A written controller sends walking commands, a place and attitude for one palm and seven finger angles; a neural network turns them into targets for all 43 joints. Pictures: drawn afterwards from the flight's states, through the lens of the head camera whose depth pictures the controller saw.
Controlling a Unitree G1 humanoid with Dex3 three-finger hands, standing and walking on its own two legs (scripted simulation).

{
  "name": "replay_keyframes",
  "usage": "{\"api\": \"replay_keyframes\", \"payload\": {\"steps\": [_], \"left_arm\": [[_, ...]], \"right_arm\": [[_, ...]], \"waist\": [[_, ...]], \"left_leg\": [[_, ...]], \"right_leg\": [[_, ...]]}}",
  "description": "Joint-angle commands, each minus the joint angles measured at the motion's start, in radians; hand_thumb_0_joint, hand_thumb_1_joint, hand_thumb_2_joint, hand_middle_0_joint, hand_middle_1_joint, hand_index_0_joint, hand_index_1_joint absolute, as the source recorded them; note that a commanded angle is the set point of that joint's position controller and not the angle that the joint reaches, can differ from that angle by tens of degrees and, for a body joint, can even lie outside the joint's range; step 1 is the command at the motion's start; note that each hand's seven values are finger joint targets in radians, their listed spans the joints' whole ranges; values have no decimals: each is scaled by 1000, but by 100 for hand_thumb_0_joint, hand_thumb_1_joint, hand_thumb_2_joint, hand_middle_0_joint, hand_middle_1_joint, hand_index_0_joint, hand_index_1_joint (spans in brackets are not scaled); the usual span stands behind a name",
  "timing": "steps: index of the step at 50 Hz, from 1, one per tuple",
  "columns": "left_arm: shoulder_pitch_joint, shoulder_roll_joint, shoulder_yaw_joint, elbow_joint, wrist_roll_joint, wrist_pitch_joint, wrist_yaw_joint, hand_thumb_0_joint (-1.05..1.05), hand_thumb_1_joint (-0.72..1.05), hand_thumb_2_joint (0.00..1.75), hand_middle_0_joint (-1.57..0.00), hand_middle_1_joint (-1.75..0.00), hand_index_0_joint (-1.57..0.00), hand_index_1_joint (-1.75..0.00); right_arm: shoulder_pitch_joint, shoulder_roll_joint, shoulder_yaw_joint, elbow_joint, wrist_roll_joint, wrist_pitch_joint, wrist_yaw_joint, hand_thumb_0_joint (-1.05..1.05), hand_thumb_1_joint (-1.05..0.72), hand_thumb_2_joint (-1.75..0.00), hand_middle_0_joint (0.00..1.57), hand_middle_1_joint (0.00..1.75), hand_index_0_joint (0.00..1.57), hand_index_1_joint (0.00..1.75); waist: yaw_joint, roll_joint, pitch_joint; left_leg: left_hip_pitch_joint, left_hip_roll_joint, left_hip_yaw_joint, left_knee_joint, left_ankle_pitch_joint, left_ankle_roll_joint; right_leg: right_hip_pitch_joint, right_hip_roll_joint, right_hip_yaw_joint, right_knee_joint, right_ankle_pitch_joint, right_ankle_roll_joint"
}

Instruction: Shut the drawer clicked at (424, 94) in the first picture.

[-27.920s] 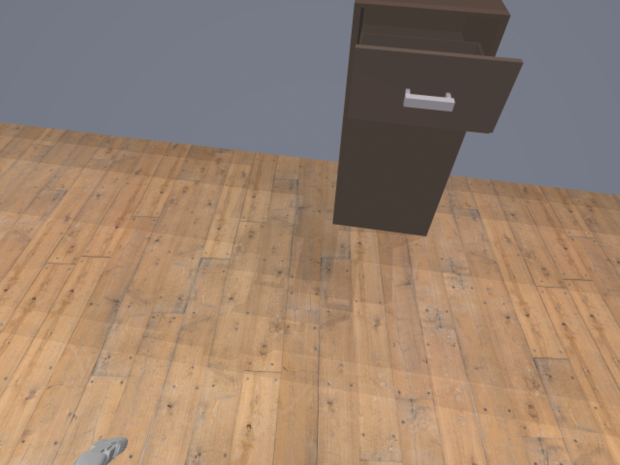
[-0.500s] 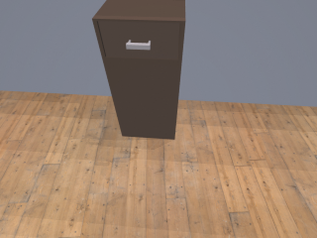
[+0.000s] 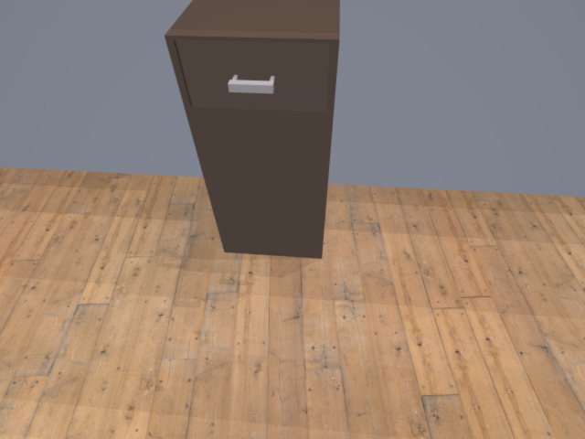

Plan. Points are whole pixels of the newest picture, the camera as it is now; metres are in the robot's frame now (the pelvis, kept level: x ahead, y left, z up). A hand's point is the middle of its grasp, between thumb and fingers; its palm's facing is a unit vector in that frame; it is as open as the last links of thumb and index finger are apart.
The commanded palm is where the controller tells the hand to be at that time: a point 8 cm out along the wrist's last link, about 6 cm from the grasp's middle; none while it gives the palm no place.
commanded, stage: look to check the result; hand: left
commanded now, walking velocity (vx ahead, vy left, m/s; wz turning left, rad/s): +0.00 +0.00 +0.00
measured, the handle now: (252, 82) +0.91 +0.15 +0.03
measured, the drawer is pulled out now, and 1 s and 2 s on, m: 0.00 0.00 0.00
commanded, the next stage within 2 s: stand and wait in 0.10 s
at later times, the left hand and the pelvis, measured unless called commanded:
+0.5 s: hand out of the picture +0.06 +0.21 -0.16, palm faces -0.01 -0.96 -0.28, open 7.4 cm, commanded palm none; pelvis +0.00 +0.00 +0.00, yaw +0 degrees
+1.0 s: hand out of the picture +0.07 +0.23 -0.16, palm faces -0.02 -0.95 -0.30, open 7.4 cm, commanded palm none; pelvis +0.00 +0.01 +0.00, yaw -1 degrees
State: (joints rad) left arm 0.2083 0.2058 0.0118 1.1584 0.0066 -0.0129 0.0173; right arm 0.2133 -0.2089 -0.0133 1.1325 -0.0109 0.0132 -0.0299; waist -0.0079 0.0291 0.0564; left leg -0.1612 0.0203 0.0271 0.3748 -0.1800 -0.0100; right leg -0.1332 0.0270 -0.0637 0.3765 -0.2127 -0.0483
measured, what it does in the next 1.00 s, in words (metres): stands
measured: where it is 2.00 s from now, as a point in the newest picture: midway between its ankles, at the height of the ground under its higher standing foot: outside the picture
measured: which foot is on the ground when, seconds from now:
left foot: down 0.00-1.00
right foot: down 0.00-1.00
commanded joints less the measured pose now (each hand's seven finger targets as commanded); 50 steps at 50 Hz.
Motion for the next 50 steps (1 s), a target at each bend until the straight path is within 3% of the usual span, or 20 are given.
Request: {"api": "replay_keyframes", "payload": {"steps": [1,19,50], "left_arm": [[15,157,29,-35,2,-14,13,0,90,90,-20,-30,-20,-30],[-29,206,40,-52,2,-21,10,0,90,90,-20,-30,-20,-30],[-94,270,41,-58,3,-24,2,0,90,90,-20,-30,-20,-30]], "right_arm": [[33,-129,-18,-32,-6,-17,-5,0,-90,-90,20,30,20,30],[-1,-174,-24,-41,-5,-21,-3,0,-90,-90,20,30,20,30],[-66,-248,-29,-49,-4,-29,3,0,-90,-90,20,30,20,30]], "waist": [[-1,-22,-13],[1,-24,-42],[-3,-19,-56]], "left_leg": [[29,92,-74,-52,81,33],[48,98,-74,-62,107,28],[77,113,-89,-99,108,31]], "right_leg": [[-49,-138,133,-110,85,-9],[-11,-144,137,-118,154,-5],[-7,-148,146,-136,125,-4]]}}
